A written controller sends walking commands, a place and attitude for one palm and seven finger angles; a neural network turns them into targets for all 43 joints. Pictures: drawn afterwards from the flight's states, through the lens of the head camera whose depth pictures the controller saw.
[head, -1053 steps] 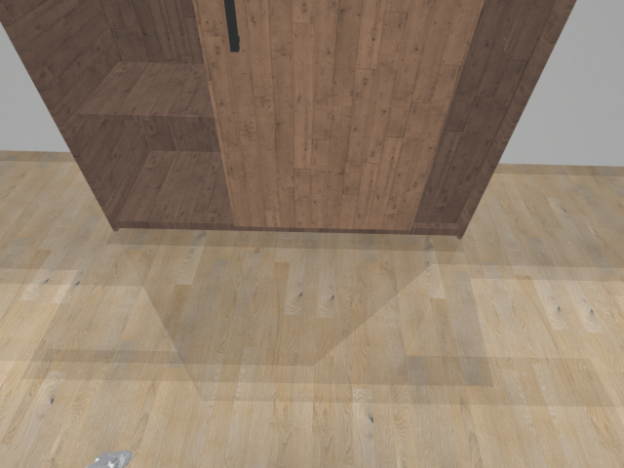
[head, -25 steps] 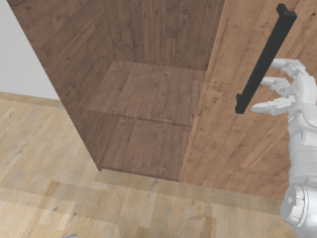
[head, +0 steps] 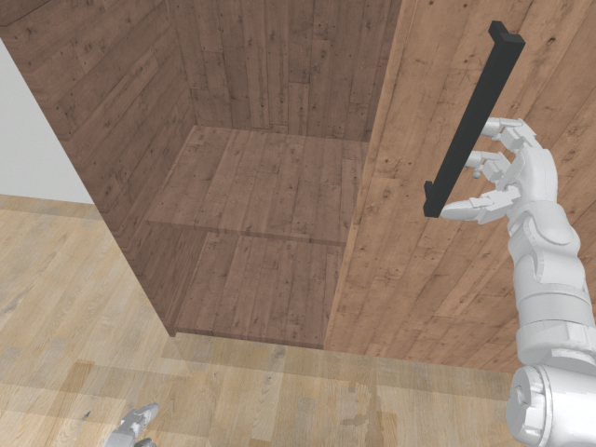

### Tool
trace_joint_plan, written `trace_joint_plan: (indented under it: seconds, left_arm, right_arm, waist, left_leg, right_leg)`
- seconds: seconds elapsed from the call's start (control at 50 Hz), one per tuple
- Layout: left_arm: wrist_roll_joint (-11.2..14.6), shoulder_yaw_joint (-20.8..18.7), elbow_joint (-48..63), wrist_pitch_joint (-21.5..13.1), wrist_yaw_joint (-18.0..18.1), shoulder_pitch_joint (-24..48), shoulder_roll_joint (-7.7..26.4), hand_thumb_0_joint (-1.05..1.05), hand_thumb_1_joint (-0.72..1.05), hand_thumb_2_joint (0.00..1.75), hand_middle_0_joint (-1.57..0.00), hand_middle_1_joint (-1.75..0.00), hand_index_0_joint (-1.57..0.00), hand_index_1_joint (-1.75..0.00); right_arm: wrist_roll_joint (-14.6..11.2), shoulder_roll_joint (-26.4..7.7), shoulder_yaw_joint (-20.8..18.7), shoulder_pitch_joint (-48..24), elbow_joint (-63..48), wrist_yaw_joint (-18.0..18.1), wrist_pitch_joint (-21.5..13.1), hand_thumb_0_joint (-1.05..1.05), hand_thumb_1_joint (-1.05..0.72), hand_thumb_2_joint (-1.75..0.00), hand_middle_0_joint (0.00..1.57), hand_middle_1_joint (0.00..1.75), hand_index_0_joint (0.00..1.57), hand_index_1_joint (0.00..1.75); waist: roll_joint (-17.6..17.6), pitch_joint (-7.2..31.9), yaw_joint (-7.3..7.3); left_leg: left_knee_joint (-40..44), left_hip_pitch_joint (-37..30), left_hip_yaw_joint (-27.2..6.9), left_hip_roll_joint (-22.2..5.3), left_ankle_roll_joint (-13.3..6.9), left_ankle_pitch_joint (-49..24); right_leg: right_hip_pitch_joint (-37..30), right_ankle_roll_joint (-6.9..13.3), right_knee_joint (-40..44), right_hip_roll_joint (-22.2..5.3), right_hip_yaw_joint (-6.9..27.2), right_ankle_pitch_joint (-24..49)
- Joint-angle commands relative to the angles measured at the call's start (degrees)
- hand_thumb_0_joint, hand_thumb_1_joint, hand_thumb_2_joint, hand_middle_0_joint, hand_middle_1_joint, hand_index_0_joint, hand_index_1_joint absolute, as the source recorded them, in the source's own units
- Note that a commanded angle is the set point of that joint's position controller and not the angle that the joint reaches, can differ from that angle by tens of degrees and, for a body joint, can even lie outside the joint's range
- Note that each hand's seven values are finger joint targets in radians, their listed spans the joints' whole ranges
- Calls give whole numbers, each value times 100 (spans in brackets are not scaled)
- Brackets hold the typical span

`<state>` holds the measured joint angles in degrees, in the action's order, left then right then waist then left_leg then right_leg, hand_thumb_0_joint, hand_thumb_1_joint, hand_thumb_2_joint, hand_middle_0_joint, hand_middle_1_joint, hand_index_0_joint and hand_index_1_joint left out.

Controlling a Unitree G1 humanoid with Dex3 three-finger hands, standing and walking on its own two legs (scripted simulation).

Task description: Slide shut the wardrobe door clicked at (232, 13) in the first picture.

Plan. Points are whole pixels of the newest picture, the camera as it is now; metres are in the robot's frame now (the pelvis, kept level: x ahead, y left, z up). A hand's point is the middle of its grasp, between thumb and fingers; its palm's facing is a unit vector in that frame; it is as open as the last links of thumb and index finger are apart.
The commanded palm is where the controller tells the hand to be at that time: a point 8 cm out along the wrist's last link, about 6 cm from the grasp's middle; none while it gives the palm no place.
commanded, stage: slide the fingers in behind the handle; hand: right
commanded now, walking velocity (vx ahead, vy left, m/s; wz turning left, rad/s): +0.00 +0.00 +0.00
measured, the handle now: (459, 133) +0.50 -0.16 +0.19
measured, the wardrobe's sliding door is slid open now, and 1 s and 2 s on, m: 0.52 0.52 0.52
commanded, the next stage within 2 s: grip the handle and tug to test in 1.00 s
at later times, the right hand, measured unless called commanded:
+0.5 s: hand (464, 177) +0.44 -0.16 +0.17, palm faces +0.02 +1.00 +0.00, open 14.0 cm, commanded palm +0.41 -0.21 +0.17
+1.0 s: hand (457, 174) +0.44 -0.15 +0.17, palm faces +0.02 +1.00 -0.01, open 14.0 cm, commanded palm +0.41 -0.20 +0.17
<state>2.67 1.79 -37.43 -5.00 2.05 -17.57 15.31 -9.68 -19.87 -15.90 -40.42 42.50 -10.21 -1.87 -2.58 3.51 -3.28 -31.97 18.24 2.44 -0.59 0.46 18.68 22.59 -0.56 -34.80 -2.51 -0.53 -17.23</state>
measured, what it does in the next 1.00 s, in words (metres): stands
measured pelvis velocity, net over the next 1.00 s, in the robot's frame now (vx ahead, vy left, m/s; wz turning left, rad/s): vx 0.00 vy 0.00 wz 0.01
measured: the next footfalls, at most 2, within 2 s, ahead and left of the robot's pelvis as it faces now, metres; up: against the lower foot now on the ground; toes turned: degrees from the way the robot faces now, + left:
none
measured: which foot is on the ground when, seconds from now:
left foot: down 0.00-1.00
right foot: down 0.00-1.00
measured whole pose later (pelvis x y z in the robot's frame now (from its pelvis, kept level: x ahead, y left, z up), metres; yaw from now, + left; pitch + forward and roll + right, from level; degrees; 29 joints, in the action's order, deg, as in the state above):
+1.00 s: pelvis +0.00 +0.00 +0.00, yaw +0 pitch +4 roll +1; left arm 2.6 1.5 -39.1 -4.8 1.8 -18.3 14.5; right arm -8.9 -16.7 -14.1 -39.8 40.5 -5.9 -1.4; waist -2.7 3.1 -3.4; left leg -31.5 17.4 1.9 -0.5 0.5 18.3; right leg 21.4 -0.6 -33.9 -2.6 -1.0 -16.8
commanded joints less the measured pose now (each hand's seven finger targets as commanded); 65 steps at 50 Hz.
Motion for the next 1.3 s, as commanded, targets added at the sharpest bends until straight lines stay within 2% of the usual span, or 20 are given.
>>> trace_joint_plan:
  seconds: [0.0,0.12,0.18,0.26,0.32,0.34,0.46,0.62,0.64,0.72,0.78,0.88,0.92,0.96,1.02,1.08,1.12,1.16,1.22,1.28]
  left_arm:
    - [34,-296,624,-206,51,-6,733,0,90,90,-20,-30,-20,-30]
    - [15,-298,645,-182,49,-22,744,0,90,90,-20,-30,-20,-30]
    - [28,-302,669,-208,50,34,672,0,90,90,-20,-30,-20,-30]
    - [39,-309,594,-213,59,20,695,0,90,90,-20,-30,-20,-30]
    - [28,-300,564,-199,64,1,734,0,90,90,-20,-30,-20,-30]
    - [32,-296,583,-194,62,14,710,0,90,90,-20,-30,-20,-30]
    - [41,-304,539,-237,68,17,675,0,90,90,-20,-30,-20,-30]
    - [10,-310,514,-241,36,-23,698,0,90,90,-20,-30,-20,-30]
    - [12,-302,540,-245,26,5,672,0,90,90,-20,-30,-20,-30]
    - [3,-318,521,-230,23,-12,707,0,90,90,-20,-30,-20,-30]
    - [11,-308,583,-243,19,39,653,0,90,90,-20,-30,-20,-30]
    - [27,-313,527,-246,25,42,654,0,90,90,-20,-30,-20,-30]
    - [22,-325,482,-233,38,17,697,0,90,90,-20,-30,-20,-30]
    - [18,-313,518,-248,31,52,645,0,90,90,-20,-30,-20,-30]
    - [5,-309,488,-252,26,13,669,0,90,90,-20,-30,-20,-30]
    - [14,-311,465,-277,23,35,645,0,90,90,-20,-30,-20,-30]
    - [-3,-307,452,-258,33,11,689,0,90,90,-20,-30,-20,-30]
    - [-8,-308,511,-272,20,41,645,0,90,90,-20,-30,-20,-30]
    - [2,-290,488,-250,19,15,684,0,90,90,-20,-30,-20,-30]
    - [5,-308,567,-255,14,35,643,0,90,90,-20,-30,-20,-30]
  right_arm:
    - [-86,-1219,-287,-2523,-1342,63,-321,0,50,-30,30,120,30,120]
    - [-44,-1477,-453,-2458,-1542,143,-318,0,50,-30,30,120,30,120]
    - [-52,-1123,-202,-2525,-1767,121,-353,0,50,-30,30,120,30,120]
    - [-86,-989,-131,-2516,-1533,145,-274,0,50,-30,30,120,30,120]
    - [-70,-1234,-317,-2348,-1418,176,-245,0,50,-30,30,120,30,120]
    - [-37,-1216,-268,-2486,-1550,179,-269,0,50,-30,30,120,30,120]
    - [-67,-882,9,-2865,-1538,204,-364,0,50,-30,30,120,30,120]
    - [46,-1136,-223,-2634,-1367,349,-421,0,50,-30,30,120,30,120]
    - [38,-951,-104,-2662,-1364,347,-406,0,50,-30,30,120,30,120]
    - [37,-1120,-285,-2590,-1270,407,-389,0,50,-30,30,120,30,120]
    - [60,-889,-66,-2682,-1556,379,-409,0,50,-30,30,120,30,120]
    - [2,-694,46,-2625,-1469,390,-320,0,50,-30,30,120,30,120]
    - [34,-922,-108,-2662,-1415,431,-305,0,50,-30,30,120,30,120]
    - [70,-700,95,-2805,-1612,453,-321,0,50,-30,30,120,30,120]
    - [67,-816,1,-2679,-1479,476,-344,0,50,-30,30,120,30,120]
    - [46,-659,94,-2877,-1421,478,-358,0,50,-30,30,120,30,120]
    - [55,-1007,-159,-2794,-1351,512,-382,0,41,-34,31,121,31,121]
    - [88,-948,-155,-2691,-1495,505,-420,0,31,-38,32,123,32,123]
    - [88,-1054,-182,-2698,-1241,473,-393,0,17,-44,33,125,33,125]
    - [88,-973,-110,-2784,-1571,398,-428,0,3,-50,35,127,35,127]
  waist:
    - [115,1678,-27]
    - [185,1884,61]
    - [-60,1883,-4]
    - [225,1618,-58]
    - [304,1605,17]
    - [100,1631,-15]
    - [118,1666,-119]
    - [145,1788,15]
    - [60,1770,-32]
    - [354,1676,12]
    - [-27,1775,-4]
    - [209,1543,-61]
    - [333,1528,-39]
    - [-41,1698,-54]
    - [228,1683,-16]
    - [106,1627,-75]
    - [346,1657,-3]
    - [116,1833,32]
    - [319,1548,7]
    - [-76,1861,6]
  left_leg:
    - [332,-305,4,234,-132,-2323]
    - [343,-552,-27,230,-141,-2439]
    - [353,-465,-25,235,-135,-2397]
    - [422,-357,-8,248,-110,-2222]
    - [445,-459,-44,227,-113,-2236]
    - [426,-427,-57,215,-111,-2205]
    - [432,-266,-25,241,-110,-2056]
    - [360,-369,-18,239,-143,-2154]
    - [365,-309,-18,234,-126,-2126]
    - [373,-384,-16,245,-125,-2175]
    - [345,-366,-15,235,-139,-2235]
    - [410,-236,16,260,-123,-2124]
    - [424,-251,18,262,-132,-2005]
    - [393,-211,7,241,-135,-2029]
    - [387,-296,25,258,-150,-2088]
    - [413,-143,8,257,-135,-1946]
    - [426,-304,-13,252,-127,-1986]
    - [371,-377,-23,240,-135,-2119]
    - [412,-363,-23,241,-129,-2075]
    - [368,-418,-46,231,-136,-2239]
  right_leg:
    - [-1218,258,251,252,29,1810]
    - [-1197,282,256,288,11,1880]
    - [-1344,267,280,276,-13,1841]
    - [-1208,284,320,272,-12,1619]
    - [-1090,303,316,290,-35,1593]
    - [-1109,296,331,293,-37,1555]
    - [-1260,284,317,276,-3,1497]
    - [-1237,267,293,267,38,1708]
    - [-1259,263,307,273,11,1640]
    - [-1135,279,305,262,7,1657]
    - [-1297,251,320,262,-16,1745]
    - [-1267,256,340,247,-4,1642]
    - [-1206,264,349,237,17,1567]
    - [-1372,244,347,252,12,1642]
    - [-1304,244,346,248,49,1723]
    - [-1349,242,345,249,40,1558]
    - [-1206,263,356,259,28,1561]
    - [-1311,250,346,264,10,1674]
    - [-1075,268,361,267,-12,1550]
    - [-1314,253,335,272,-39,1722]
